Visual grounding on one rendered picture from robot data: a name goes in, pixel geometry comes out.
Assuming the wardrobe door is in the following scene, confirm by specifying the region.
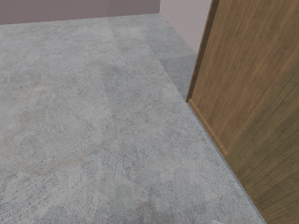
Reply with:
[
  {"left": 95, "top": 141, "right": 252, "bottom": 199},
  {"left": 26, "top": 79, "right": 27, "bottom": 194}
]
[
  {"left": 191, "top": 0, "right": 299, "bottom": 153},
  {"left": 226, "top": 58, "right": 299, "bottom": 224}
]

